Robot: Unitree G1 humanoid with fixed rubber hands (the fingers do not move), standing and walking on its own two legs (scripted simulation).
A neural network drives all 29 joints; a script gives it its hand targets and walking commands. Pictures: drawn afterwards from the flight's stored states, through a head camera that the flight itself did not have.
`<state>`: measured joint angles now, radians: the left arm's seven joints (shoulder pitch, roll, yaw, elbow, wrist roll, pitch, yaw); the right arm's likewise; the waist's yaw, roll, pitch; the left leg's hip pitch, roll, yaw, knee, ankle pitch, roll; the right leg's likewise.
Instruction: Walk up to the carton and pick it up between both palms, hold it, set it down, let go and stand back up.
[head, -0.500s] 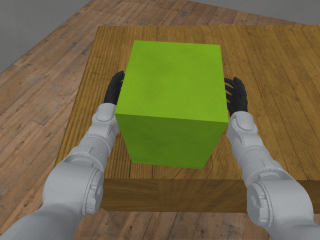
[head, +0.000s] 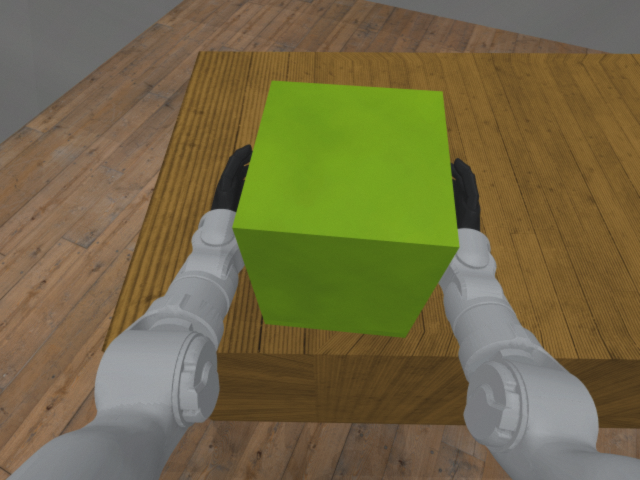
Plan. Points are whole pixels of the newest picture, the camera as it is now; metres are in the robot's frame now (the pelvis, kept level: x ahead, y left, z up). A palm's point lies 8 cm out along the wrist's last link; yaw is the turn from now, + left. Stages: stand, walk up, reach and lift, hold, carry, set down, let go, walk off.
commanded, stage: reach and lift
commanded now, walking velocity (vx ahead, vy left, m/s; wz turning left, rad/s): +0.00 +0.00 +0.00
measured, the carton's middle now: (344, 220) +0.45 -0.03 +0.04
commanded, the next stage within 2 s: none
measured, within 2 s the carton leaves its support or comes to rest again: leaves its support in 1.16 s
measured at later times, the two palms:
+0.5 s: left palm (229, 215) +0.45 +0.12 +0.06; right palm (460, 230) +0.42 -0.18 +0.05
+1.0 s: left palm (229, 215) +0.45 +0.12 +0.06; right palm (460, 232) +0.41 -0.18 +0.05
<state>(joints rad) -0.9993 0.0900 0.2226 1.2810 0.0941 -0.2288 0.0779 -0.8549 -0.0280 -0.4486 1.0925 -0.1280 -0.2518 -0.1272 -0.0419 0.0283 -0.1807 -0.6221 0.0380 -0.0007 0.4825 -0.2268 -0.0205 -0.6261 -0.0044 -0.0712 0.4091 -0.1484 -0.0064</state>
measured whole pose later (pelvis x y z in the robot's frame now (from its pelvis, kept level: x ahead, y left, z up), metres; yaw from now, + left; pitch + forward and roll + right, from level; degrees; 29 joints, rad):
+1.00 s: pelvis +0.00 +0.00 +0.00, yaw +0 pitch +17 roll -1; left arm -0.99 0.05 0.38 1.28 0.21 -0.25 0.05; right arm -0.85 0.02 -0.67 1.08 -0.35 -0.31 -0.08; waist -0.04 0.01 -0.10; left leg -0.54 0.04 0.00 0.48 -0.23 -0.02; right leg -0.53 0.00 -0.07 0.40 -0.15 -0.01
